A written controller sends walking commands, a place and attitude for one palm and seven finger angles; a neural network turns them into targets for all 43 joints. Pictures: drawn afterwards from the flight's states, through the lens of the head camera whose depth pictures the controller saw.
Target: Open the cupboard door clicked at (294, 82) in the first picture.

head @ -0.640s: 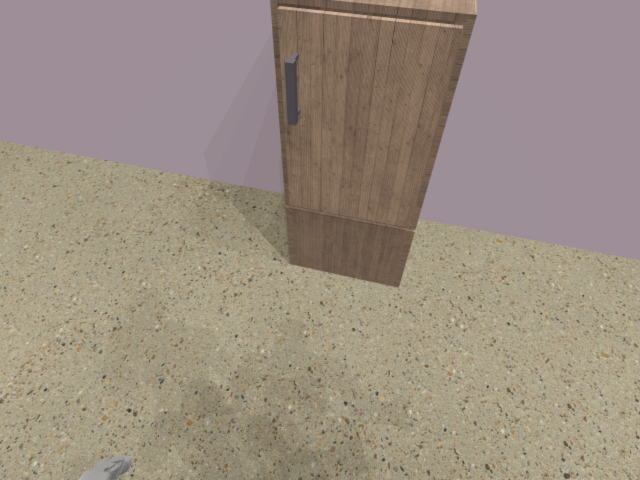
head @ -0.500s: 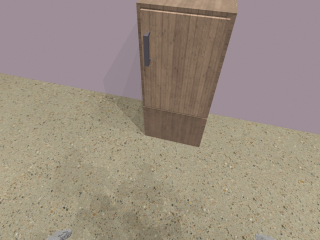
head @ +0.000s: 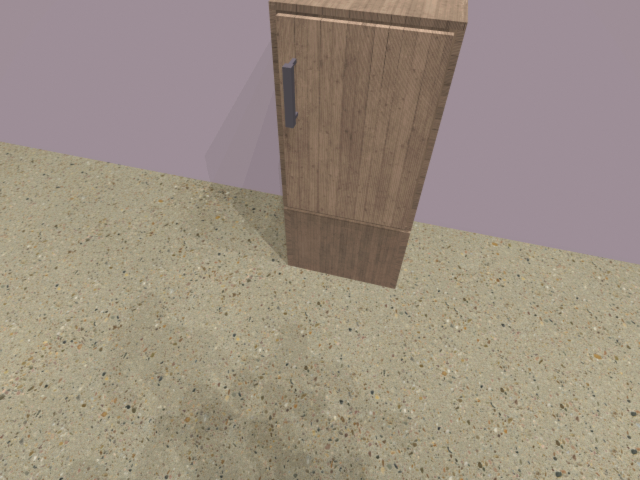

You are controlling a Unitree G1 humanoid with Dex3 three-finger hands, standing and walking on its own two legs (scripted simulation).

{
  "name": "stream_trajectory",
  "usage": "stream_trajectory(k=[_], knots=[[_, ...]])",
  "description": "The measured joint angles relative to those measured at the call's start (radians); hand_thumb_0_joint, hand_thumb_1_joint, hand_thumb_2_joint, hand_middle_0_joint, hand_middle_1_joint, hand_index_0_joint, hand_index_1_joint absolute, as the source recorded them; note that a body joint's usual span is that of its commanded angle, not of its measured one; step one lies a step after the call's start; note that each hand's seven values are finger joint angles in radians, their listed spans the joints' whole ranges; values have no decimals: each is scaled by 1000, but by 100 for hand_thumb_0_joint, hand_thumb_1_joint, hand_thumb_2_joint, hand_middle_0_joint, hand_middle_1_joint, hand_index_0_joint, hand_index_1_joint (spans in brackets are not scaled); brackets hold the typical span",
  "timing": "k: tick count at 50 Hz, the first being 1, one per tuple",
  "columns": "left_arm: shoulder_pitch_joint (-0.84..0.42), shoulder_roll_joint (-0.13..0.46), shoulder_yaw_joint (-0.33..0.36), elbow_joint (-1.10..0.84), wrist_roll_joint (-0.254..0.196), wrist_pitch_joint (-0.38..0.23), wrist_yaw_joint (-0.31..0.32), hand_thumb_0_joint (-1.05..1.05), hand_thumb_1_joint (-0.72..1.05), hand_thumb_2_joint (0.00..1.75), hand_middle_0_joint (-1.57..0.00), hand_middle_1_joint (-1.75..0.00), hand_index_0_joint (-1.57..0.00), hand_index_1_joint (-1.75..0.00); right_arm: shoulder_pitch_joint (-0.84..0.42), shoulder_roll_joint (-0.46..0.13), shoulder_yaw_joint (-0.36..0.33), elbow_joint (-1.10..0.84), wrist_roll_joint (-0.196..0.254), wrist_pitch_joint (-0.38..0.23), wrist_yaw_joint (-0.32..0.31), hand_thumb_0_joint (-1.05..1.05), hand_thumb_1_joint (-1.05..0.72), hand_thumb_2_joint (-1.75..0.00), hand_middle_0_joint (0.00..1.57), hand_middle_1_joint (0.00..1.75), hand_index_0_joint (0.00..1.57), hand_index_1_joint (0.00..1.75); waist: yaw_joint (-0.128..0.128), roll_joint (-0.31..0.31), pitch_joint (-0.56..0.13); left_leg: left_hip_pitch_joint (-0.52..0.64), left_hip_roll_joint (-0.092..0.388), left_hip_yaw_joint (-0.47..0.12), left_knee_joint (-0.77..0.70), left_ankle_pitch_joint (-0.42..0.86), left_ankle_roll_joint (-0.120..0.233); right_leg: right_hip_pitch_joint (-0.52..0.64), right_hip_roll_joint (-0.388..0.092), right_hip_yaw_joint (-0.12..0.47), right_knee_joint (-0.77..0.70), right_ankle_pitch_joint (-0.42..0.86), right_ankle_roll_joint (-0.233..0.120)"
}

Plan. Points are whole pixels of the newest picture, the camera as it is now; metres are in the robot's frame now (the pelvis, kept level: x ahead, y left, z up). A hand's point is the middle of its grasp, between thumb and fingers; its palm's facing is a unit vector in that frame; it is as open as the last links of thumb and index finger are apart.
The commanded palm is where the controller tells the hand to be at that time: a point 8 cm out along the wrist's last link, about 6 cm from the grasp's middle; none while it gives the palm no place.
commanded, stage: stand and wait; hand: left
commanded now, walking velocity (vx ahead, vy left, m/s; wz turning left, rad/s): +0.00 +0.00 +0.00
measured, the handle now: (291, 93) +0.98 +0.13 +0.00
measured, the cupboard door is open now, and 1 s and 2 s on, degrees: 0 0 0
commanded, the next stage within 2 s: look at it before walking up in 0.18 s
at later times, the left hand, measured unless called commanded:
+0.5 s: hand out of the picture +0.07 +0.24 -0.15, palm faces -0.01 -0.95 -0.33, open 7.4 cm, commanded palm none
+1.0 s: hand out of the picture +0.07 +0.24 -0.15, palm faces -0.01 -0.94 -0.34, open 7.4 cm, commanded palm none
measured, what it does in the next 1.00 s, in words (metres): stands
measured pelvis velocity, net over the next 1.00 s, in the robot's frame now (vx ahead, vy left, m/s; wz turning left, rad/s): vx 0.00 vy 0.00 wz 0.00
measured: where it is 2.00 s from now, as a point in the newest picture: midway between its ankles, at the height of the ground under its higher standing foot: outside the picture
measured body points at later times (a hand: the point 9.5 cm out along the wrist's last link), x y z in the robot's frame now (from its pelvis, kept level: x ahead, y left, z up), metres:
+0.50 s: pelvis +0.00 +0.00 +0.00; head -0.01 +0.00 +0.45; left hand +0.07 +0.29 -0.13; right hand +0.07 -0.30 -0.13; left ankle +0.00 +0.12 -0.74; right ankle +0.00 -0.12 -0.74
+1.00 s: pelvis +0.00 +0.00 +0.00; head +0.00 -0.01 +0.45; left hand +0.07 +0.29 -0.13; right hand +0.08 -0.30 -0.13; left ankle +0.00 +0.12 -0.74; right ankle +0.00 -0.12 -0.74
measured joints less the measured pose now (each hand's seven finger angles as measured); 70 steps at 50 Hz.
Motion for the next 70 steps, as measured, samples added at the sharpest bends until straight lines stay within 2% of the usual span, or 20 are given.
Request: stream_trajectory(k=[18, 47, 53, 58, 70], knots=[[-16, -13, -2, 12, 0, -5, -1, 1, 90, 90, -20, -30, -20, -30, 2, 11, 4, 23, 1, -6, 2, 1, -90, -90, 21, 30, 20, 30, -3, -1, -7, 0, 2, -2, -21, 20, -3, 0, 2, -2, -20, 19, -2], [-11, -8, 0, 19, 1, -8, 1, 1, 90, 90, -20, -30, -20, -30, -16, 6, 7, 23, 3, -9, -1, 1, -90, -90, 21, 30, 20, 30, 4, 3, -6, 19, 4, -6, -45, 22, -7, 20, 4, -6, -42, 19, -5], [-8, -10, 5, 11, 2, 2, 2, 1, 90, 90, -20, -30, -20, -30, -23, 8, 3, 12, 1, -8, -7, 1, -90, -90, 21, 30, 20, 30, 11, 5, -2, 17, 13, 11, -36, 15, -10, 9, 13, 11, -31, 19, -7], [8, -33, 10, -3, 2, 20, 9, 1, 91, 90, -20, -30, -20, -30, -15, 32, -1, -11, 1, 0, -17, 1, -90, -90, 20, 30, 20, 30, 11, 6, -2, -3, 24, 38, 2, -6, -13, -25, 24, 38, 12, 6, -8], [54, -132, 9, -56, 7, 39, 4, 1, 91, 90, -20, -30, -20, -30, 66, 125, -14, -32, 2, 25, -18, 1, -90, -90, 20, 30, 20, 30, -7, 6, 15, -71, 53, 90, 121, -59, -19, -116, 56, 88, 131, -24, -16]])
